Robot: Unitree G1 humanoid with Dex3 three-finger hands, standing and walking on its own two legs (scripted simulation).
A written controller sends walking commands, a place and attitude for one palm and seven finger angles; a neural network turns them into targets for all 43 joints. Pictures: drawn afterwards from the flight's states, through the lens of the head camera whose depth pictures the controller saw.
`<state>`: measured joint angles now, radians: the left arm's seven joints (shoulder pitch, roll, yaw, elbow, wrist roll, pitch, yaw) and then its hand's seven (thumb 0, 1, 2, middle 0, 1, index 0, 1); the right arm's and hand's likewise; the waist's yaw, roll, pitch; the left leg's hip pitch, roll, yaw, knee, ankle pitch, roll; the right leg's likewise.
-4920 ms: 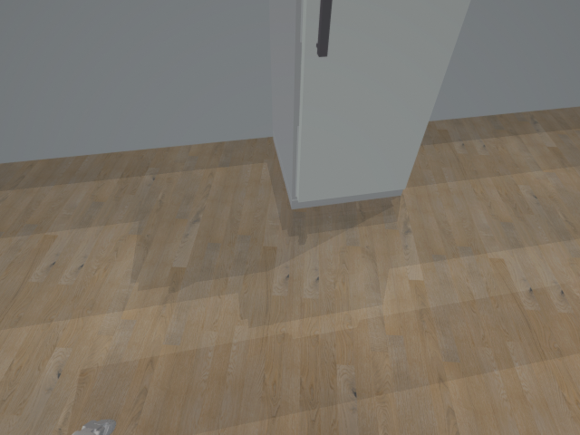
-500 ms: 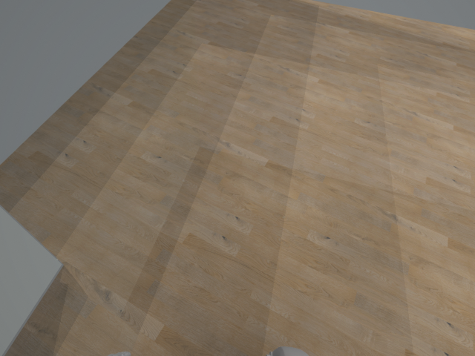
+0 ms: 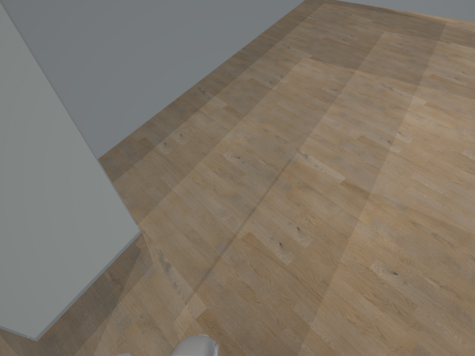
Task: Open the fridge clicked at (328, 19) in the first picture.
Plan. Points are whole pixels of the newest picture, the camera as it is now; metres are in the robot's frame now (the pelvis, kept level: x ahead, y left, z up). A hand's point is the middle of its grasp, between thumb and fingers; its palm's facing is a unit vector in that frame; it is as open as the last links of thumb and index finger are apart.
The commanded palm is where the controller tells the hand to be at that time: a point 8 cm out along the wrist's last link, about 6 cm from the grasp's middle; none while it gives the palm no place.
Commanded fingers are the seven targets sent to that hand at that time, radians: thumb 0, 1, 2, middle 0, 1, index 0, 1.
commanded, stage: turn to face it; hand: left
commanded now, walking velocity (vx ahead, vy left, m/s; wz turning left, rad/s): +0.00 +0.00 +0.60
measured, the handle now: out of the picture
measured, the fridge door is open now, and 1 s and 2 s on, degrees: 0 0 0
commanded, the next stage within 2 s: take the last steps up to it in 1.50 s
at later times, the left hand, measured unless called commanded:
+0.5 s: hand out of the picture -0.01 +0.27 -0.16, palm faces +0.33 -0.90 -0.28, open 7.4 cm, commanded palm none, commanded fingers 0.00 0.90 0.90 -0.20 -0.30 -0.20 -0.30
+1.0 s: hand out of the picture -0.07 +0.20 -0.16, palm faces +0.58 -0.77 -0.25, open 7.4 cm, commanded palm none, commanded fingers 0.00 0.90 0.90 -0.20 -0.30 -0.20 -0.30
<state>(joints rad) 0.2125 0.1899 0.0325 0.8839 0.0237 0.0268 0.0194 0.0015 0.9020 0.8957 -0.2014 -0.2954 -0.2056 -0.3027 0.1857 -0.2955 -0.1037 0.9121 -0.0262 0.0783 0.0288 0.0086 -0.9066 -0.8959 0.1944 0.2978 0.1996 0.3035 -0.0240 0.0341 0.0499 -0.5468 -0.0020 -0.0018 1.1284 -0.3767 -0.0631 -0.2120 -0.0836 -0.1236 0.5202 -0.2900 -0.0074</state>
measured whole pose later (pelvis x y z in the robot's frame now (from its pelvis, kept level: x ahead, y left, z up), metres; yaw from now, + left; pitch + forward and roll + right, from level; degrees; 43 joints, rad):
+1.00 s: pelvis -0.01 +0.00 +0.00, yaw +37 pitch +0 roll +2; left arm 0.22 0.21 0.03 0.88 0.03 0.02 0.01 0.00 0.90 0.90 -0.20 -0.30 -0.21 -0.30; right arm 0.16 -0.26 -0.07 0.93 -0.02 0.08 0.04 0.01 -0.91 -0.90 0.19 0.30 0.20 0.30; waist 0.00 -0.01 0.10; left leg -0.38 0.05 0.08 0.83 -0.43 -0.07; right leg -0.22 -0.16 -0.26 0.56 -0.32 0.01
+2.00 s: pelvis +0.00 +0.02 +0.00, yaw +57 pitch +0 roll -1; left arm 0.45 0.18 0.04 1.12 0.03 -0.01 0.00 0.00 0.90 0.90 -0.20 -0.30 -0.21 -0.30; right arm 0.22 -0.19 -0.04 1.03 -0.02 0.00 0.02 0.01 -0.91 -0.90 0.19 0.30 0.20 0.30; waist 0.07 -0.01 -0.01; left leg -0.21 0.06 0.11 0.50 -0.34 -0.01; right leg -0.16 -0.07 -0.19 0.44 -0.26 0.00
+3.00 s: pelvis +0.15 +0.25 +0.00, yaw +53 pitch -1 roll -1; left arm 0.27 0.17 0.03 1.09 0.02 0.04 0.02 0.00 0.91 0.90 -0.20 -0.30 -0.20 -0.30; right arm 0.11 -0.12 -0.02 1.02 -0.01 -0.02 -0.05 0.00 -0.92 -0.90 0.20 0.30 0.20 0.30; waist 0.04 -0.03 0.07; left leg -0.27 0.05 0.14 0.47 -0.17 0.04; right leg -0.30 -0.03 -0.05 0.82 -0.49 0.03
